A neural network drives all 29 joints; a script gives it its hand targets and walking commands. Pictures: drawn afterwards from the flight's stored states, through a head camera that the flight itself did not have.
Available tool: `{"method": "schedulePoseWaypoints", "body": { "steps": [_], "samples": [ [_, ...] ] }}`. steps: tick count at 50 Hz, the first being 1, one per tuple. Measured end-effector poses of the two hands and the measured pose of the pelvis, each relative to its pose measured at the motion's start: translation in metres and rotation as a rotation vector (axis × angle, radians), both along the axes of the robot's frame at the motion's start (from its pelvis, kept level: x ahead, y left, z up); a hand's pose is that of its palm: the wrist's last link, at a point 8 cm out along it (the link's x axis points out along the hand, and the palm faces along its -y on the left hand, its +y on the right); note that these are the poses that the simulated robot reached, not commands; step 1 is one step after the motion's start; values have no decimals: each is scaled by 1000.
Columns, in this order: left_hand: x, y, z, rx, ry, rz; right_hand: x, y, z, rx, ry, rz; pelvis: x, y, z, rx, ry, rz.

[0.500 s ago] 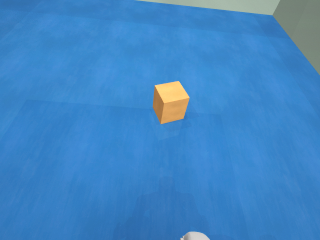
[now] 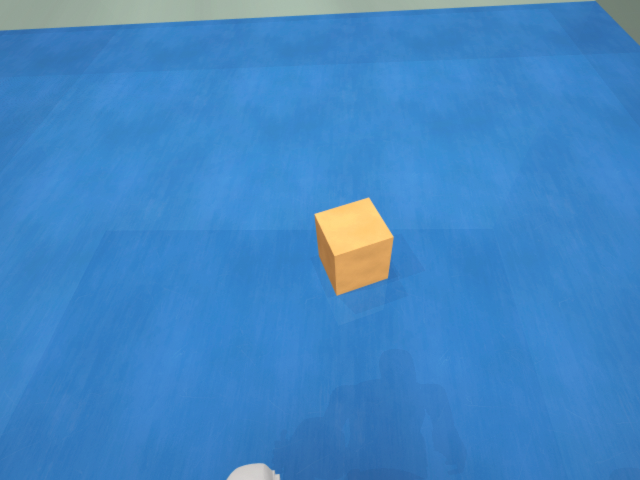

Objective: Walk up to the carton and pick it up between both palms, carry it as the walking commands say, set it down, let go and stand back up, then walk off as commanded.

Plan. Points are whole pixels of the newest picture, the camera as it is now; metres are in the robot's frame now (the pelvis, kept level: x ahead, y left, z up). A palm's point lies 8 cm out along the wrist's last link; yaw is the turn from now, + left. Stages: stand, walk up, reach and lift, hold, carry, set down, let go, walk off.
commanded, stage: walk up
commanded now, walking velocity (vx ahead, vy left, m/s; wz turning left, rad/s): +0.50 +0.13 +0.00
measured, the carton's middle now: (352, 247) +0.94 -0.07 -0.65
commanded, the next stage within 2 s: none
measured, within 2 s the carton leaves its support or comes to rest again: neither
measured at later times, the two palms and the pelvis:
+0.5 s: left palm (133, 424) +0.23 +0.32 -0.15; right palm (460, 369) +0.28 -0.19 -0.11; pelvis +0.23 +0.06 +0.00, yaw -1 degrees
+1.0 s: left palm (200, 304) +0.41 +0.23 -0.11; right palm (483, 318) +0.39 -0.27 -0.16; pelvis +0.38 -0.02 +0.00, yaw +0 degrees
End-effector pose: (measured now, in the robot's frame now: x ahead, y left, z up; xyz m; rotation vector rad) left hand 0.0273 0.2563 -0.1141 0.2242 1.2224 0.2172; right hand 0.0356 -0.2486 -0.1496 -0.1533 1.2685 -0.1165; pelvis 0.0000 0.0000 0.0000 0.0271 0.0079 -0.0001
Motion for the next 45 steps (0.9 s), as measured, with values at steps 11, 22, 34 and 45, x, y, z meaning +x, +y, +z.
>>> {"method": "schedulePoseWaypoints", "body": {
  "steps": [11, 22, 34, 45],
  "samples": [
    [-40, -8, 6, -49, 272, 173, 215, 44, 28, 57, -226, 137, 97, 19, 7, -1, -9, -1],
    [120, 48, -42, -110, 253, 77, 290, 71, 29, -85, -199, 75, 209, 64, -11, -50, 3, -14],
    [367, 29, -23, -137, -56, -118, 180, 37, 45, -135, 187, -134, 285, 41, 7, -67, -11, 10],
    [434, -39, -12, -47, -132, -107, 273, -9, -11, -13, 179, -88, 353, -17, -12, -3, -25, 12]
  ]
}}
